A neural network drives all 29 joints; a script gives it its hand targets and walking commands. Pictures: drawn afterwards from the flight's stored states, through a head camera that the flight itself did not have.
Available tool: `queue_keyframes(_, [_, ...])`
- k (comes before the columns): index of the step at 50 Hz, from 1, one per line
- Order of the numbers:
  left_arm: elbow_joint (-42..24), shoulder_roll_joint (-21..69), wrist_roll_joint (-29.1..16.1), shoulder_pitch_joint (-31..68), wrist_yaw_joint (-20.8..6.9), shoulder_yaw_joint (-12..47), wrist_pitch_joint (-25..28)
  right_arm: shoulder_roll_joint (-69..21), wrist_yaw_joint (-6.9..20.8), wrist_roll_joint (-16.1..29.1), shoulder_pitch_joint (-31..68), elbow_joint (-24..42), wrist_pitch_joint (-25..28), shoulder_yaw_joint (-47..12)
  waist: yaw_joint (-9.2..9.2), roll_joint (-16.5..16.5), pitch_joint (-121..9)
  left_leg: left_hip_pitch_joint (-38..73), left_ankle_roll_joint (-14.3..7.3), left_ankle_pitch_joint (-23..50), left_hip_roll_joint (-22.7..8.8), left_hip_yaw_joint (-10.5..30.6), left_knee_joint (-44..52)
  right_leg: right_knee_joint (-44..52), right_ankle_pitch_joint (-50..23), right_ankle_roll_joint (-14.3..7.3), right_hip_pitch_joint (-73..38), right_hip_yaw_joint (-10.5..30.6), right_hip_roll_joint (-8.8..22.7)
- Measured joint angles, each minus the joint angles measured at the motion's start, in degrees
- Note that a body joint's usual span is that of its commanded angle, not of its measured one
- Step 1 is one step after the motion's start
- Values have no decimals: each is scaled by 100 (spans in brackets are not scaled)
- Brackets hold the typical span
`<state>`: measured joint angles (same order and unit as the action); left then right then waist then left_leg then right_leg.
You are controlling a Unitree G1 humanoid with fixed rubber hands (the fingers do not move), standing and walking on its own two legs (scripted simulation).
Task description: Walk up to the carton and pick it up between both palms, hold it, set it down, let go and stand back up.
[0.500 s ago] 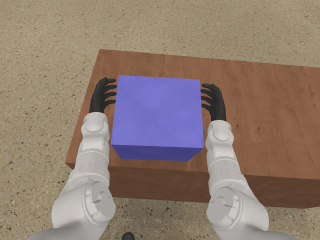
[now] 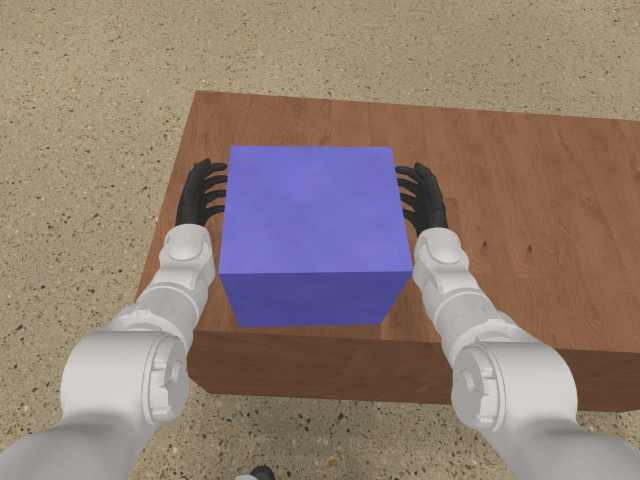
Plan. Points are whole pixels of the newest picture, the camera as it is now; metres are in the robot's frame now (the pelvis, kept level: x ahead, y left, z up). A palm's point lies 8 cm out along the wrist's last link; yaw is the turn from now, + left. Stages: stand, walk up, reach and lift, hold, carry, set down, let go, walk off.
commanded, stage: set down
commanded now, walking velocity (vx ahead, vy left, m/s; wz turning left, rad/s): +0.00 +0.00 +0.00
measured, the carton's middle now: (311, 241) +0.43 +0.03 -0.03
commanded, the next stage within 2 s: none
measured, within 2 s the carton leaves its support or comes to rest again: neither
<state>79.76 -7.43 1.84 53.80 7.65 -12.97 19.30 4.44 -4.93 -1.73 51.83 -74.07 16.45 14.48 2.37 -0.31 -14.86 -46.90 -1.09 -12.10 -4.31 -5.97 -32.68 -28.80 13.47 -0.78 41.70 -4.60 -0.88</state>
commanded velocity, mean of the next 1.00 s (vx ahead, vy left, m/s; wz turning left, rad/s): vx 0.00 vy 0.00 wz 0.00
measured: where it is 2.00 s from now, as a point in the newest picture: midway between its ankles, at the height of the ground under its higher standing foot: outside the picture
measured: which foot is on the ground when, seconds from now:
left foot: down 0.00-1.00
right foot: down 0.00-1.00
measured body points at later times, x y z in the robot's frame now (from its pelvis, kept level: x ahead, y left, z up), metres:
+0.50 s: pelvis -0.03 -0.01 -0.02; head +0.09 +0.00 +0.41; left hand +0.43 +0.23 +0.02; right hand +0.46 -0.21 +0.04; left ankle +0.01 +0.11 -0.72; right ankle -0.02 -0.11 -0.72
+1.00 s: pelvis -0.02 -0.01 +0.00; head +0.04 +0.00 +0.45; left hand +0.44 +0.24 +0.11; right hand +0.47 -0.20 +0.13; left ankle +0.01 +0.11 -0.72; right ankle -0.02 -0.11 -0.72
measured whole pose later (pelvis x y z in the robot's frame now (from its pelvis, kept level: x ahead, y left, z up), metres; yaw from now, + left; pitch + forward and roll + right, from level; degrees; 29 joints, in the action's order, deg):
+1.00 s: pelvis -0.02 -0.01 +0.00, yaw -1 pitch +23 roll -1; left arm 77.8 -18.8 -17.7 60.4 2.8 4.0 8.3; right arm 22.2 0.1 27.7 61.3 -77.4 7.0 -10.7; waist 4.5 -1.2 -16.9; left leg -44.1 0.3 -10.9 -3.4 -2.9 -32.5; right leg -30.9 12.7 -1.1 40.7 -2.2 -1.6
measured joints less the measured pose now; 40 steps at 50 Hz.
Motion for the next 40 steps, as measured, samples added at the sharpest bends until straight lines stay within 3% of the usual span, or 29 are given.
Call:
queue_keyframes(10, [907, -320, -791, 425, -267, 649, 350, 677, 118, 1348, 647, -1218, 481, -1216, 156, 117, -190, -263, 150, -183, 15, 209, -504, -394, 145, 30, 278, 182, -56])
queue_keyframes(20, [1233, -835, -1925, 640, -538, 1525, 418, 1503, 515, 2702, 747, -1175, 184, -2626, 171, -58, -230, -706, 97, -261, 12, 192, -775, -996, 265, 3, 932, 301, -75])
queue_keyframes(28, [562, -1010, -2458, 538, -479, 2106, 153, 1574, 758, 2946, 659, -408, -80, -2800, 168, -147, -378, -1154, 146, -169, 5, 261, -879, -1182, 236, -58, 1399, 244, -84])
queue_keyframes(33, [40, -982, -2370, 637, -467, 2032, -163, 1411, 696, 2909, 721, -91, -299, -2689, 203, -119, -510, -1201, 165, -123, 18, 333, -844, -1146, 214, -76, 1420, 181, -81])
queue_keyframes(40, [-97, -982, -1933, 835, -574, 1648, -726, 1371, 455, 2782, 916, -220, -549, -2586, 261, -77, -359, -556, 155, -1, 73, 346, -448, -753, 101, -53, 768, 192, -61])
